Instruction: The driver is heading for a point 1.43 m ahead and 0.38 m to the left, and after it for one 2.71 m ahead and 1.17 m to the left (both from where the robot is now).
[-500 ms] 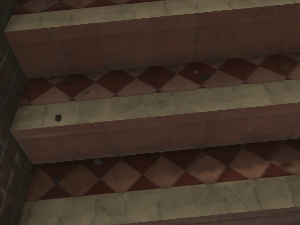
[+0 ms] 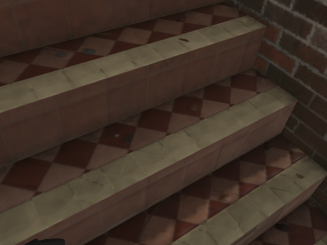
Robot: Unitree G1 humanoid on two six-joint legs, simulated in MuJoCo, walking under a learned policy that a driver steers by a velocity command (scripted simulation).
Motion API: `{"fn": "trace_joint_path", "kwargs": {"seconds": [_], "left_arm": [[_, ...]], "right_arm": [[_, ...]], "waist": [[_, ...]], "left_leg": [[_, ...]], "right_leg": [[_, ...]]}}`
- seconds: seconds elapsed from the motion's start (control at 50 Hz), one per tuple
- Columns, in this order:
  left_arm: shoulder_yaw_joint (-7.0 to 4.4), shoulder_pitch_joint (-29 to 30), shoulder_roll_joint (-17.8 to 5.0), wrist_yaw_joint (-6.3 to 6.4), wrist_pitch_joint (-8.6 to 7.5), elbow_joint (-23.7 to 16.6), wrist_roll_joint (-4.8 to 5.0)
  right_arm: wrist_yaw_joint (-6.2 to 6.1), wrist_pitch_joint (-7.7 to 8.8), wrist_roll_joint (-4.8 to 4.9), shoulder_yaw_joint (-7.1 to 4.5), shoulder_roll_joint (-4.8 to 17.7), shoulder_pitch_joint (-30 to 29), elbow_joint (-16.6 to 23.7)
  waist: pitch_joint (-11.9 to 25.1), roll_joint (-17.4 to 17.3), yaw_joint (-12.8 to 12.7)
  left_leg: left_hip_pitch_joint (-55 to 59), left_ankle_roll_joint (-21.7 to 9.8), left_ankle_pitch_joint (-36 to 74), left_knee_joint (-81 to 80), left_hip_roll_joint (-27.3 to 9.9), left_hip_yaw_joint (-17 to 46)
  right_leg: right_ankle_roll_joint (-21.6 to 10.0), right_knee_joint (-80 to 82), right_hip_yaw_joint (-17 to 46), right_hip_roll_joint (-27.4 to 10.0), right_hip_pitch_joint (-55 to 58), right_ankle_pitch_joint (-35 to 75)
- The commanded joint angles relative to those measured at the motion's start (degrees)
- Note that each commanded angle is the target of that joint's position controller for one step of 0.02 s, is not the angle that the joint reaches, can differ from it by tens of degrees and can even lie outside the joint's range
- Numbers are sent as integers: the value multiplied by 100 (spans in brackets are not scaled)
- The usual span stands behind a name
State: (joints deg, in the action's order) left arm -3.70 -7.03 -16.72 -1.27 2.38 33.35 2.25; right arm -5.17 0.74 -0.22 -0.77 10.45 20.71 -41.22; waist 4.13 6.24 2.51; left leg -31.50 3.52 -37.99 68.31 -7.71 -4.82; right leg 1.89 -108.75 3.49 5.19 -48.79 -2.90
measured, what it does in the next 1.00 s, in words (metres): climbs, turning left: right foot, then left foot 0.19 m higher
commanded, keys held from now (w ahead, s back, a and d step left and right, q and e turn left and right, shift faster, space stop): w+q+shift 0.20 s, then q+shift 0.60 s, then shift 0.08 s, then e+shift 0.12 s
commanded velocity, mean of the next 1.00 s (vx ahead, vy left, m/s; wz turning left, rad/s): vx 0.41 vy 0.00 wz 0.56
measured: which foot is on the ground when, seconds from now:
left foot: down 0.00-0.32, up 0.34-0.74, down 0.76-1.00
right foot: up 0.00-0.30, down 0.32-0.78, up 0.80-1.00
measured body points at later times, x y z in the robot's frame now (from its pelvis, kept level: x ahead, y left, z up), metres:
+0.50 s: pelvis +0.20 -0.08 +0.09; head +0.23 -0.11 +0.54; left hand +0.26 +0.21 +0.01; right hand +0.42 -0.32 -0.01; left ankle +0.11 +0.02 -0.36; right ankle +0.24 -0.20 -0.64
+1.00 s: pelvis +0.32 -0.02 +0.24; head +0.29 +0.02 +0.69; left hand +0.40 +0.28 +0.18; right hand +0.53 -0.16 +0.14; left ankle +0.32 +0.05 -0.45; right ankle +0.42 -0.16 -0.23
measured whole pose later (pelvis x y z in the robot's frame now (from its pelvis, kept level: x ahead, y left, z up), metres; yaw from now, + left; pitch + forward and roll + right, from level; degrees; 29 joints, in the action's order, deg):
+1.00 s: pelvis +0.32 -0.02 +0.24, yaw +36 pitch +0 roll -3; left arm 1.9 -2.1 -9.9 1.2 -1.1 30.4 -0.6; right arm -1.9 -2.6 -2.1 1.2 11.2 18.1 -39.8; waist 0.6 2.7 -0.1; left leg -29.8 -6.1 -25.1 55.5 4.7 0.9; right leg 0.5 -110.0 6.5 1.7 -52.8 1.8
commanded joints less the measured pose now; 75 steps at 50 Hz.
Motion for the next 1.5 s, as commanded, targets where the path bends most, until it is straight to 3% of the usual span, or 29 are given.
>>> {"fn": "trace_joint_path", "kwargs": {"seconds": [0.02, 0.14, 0.18, 0.26, 0.3, 0.32, 0.34, 0.36, 0.38, 0.42, 0.48, 0.58, 0.64, 0.68, 0.74, 0.76, 0.78, 0.8, 0.82, 0.84, 0.86, 0.88, 0.94, 1.0, 1.06, 1.14, 1.28, 1.42, 1.5], "left_arm": [[266, 73, 460, -149, 66, -601, 18], [481, 859, 611, -265, -253, -1211, -166], [298, 856, 412, -306, -329, -1014, 88], [-29, 85, 68, -188, -637, -703, 114], [-201, -456, -104, -147, -656, -514, 9], [-253, -1107, -242, -113, -587, -294, 3], [-212, -1057, -646, -88, -476, -183, -107], [-207, -1309, -1050, -65, -562, -185, -519], [-160, -1003, -733, -61, -573, -252, -626], [39, -535, -211, -61, -517, -61, -356], [141, -338, -247, 105, -527, 249, -439], [220, -562, -145, 482, -205, 450, -479], [134, -217, -667, 645, 0, 347, -408], [-92, -273, -1501, 632, 181, 474, -294], [-153, 192, -1901, 470, 227, 394, -231], [-74, 228, -1632, 403, 221, 363, -111], [47, 189, -1112, 340, 126, 168, -114], [193, 604, -575, 181, -114, -261, -356], [217, 890, -348, -8, -367, -340, -322], [303, 1209, 35, -132, -462, -658, -240], [419, 1015, 336, -136, -500, -709, -332], [499, 500, 481, -67, -472, -586, -402], [527, -298, 473, 161, -327, -385, -288], [603, -189, 616, 444, -261, -50, -307], [379, -289, 402, 487, -179, 307, -185], [242, 298, 247, 473, -84, -13, -155], [428, 97, 431, 308, 43, -228, -247], [718, 855, 722, 9, -94, -718, -124], [214, -529, -458, -123, -109, -388, -117]], "right_arm": [[-74, 83, -8, 39, -41, -281, 174], [-140, 136, 167, -284, 934, 114, 176], [-23, 267, 129, -306, 1075, -128, 276], [173, 299, -115, -313, 1233, 345, -125], [235, 147, -39, -365, 1353, 133, -36], [190, 167, -90, -347, 1122, -342, 302], [243, 206, -267, -81, -13, -563, 743], [361, 339, 28, -118, -54, 621, 591], [394, 310, 162, -236, 371, 582, 298], [303, 38, 306, -267, 386, -254, 451], [307, -174, 215, -107, 21, -1111, 983], [451, -283, 128, 199, 39, -2161, 1778], [481, -378, -28, 292, 101, -2490, 2107], [430, -347, -33, 481, -170, -2664, 2309], [441, -228, -154, 11, 813, -916, 1671], [473, -212, -131, -143, 1116, -155, 1450], [440, -240, -1, -315, 1359, 235, 1246], [266, -351, -136, -547, 2126, -508, 1574], [274, -293, -340, -295, 1774, -743, 1636], [261, -203, -356, -113, 1249, -875, 1464], [311, -112, -131, -62, 894, -1022, 1254], [323, -99, -28, -20, 638, -1354, 1096], [321, -192, -54, 134, 298, -1639, 968], [335, -126, -344, 390, -219, -1058, 712], [270, -90, -493, 295, 28, -865, 559], [76, -128, -342, 75, 463, -861, 731], [-122, -99, -253, -82, 666, -1013, 979], [-50, -421, -69, -390, 1237, -1179, 838], [342, -381, -93, -425, 1821, -1697, 806]], "waist": [[-973, -821, -307], [-735, -1077, -173], [-765, -1198, -133], [-192, -1750, -553], [-270, -2018, -966], [-169, -1581, -1302], [416, 701, -700], [2025, 2042, -328], [2035, 1147, -362], [581, 750, -257], [-295, 574, -165], [-768, -222, -90], [-781, -90, 164], [-289, 249, 307], [1335, 499, 698], [1634, 478, 844], [1364, -517, 797], [1526, -2456, 475], [1222, -1602, 388], [401, -1136, 138], [-570, -679, -254], [-765, -489, -633], [-480, -649, -957], [-119, -925, -459], [-17, -1373, -92], [-338, -1405, 208], [-94, -1305, 46], [34, -1085, 45], [1348, -1244, -812]], "left_leg": [[605, -1438, -304, -3985, -1073, 2462], [1698, -1765, 1040, -5857, -815, 1848], [1139, -1808, 1665, -6526, -731, 1236], [3173, -1867, 5685, -5504, -385, 1019], [2808, -1434, 6490, -3907, -87, 1145], [1475, -1175, 4949, -2555, 184, 1226], [-347, -749, 797, 50, 876, 785], [-1078, -455, 1127, 2154, 825, 1474], [-1238, -212, 1455, 3064, 467, 1529], [-1955, 1, 1347, 4163, 332, 1039], [-2611, -45, 1201, 6475, 496, 666], [-4273, -208, 1350, 6164, 408, 923], [-3251, 83, 2241, 4331, 386, 97], [-1823, -358, 189, 2704, 480, -611], [63, -1015, 31, 1411, 1168, -557], [698, -1281, 30, -48, 1371, 23], [1878, -1773, 671, -1610, 1196, 1831], [1987, -2760, -324, -4108, 122, 5936], [1352, -2460, -508, -4984, -429, 6735], [460, -2042, -472, -4849, -322, 6102], [-100, -1714, -317, -4336, -102, 5296], [-329, -1475, -60, -3649, 99, 4413], [-302, -1216, 1381, -3145, 428, 2441], [-17, -1257, 2753, -3386, 244, 1567], [779, -1371, 3370, -3840, -226, 1572], [1985, -1446, 3404, -4214, -559, 1666], [3487, -2003, 5884, -4590, -1154, 1083], [3927, -1695, 6610, -4771, -1105, 157], [3856, -1351, 8964, -3350, -956, -502]], "right_leg": [[2, 269, 806, -451, -1419, -277], [333, 3219, -70, -1347, -602, -1314], [202, 4679, -651, -1157, 1477, -1273], [65, 7276, -905, -528, 3098, -532], [-62, 8655, -700, -565, 4043, 115], [170, 8652, -114, -1086, 5227, 721], [518, 7124, 691, -2187, 6324, 5795], [-309, 7960, 2321, -3621, 6867, 6354], [-730, 8203, 2179, -3469, 6474, 4284], [-1081, 8576, 1070, -3004, 5285, 1352], [-1173, 9162, 225, -3024, 4463, 1679], [-780, 9559, -1215, -2794, 4683, 753], [-945, 10008, -1941, -2354, 3397, 303], [-1146, 10210, -2270, -2316, 3585, 2586], [-1298, 7860, -2199, -2681, 5190, 9870], [-1265, 6703, -1992, -2662, 5244, 9094], [-854, 4999, -1527, -2135, 3367, 4494], [-360, 1887, -659, -225, 1206, -728], [-338, -479, 721, 20, 507, -1043], [-355, -1106, 832, -85, 2, -1016], [-372, -1040, 630, -210, -560, -879], [-355, -928, 539, -401, -746, -531], [-194, -364, 284, -602, -404, 245], [32, 514, 471, -316, -123, 883], [248, 134, 386, -43, -341, 1010], [527, -150, 309, -80, -1442, 225], [842, 391, -54, -701, -1753, -1330], [574, 3536, -946, -1313, -1035, -2228], [-236, 7065, -1576, -351, 3151, -730]]}}
Next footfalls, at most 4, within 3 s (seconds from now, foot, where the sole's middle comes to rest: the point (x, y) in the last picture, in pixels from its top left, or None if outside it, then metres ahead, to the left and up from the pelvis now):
0.32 right None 0.28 -0.20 -0.68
0.76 left None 0.35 0.07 -0.48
1.54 right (187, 220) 0.53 -0.11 -0.48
1.94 left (118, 149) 0.67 0.12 -0.29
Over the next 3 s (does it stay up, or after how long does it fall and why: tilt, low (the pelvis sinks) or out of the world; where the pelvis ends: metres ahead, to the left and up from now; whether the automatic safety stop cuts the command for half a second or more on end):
stays up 0.95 0.27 0.67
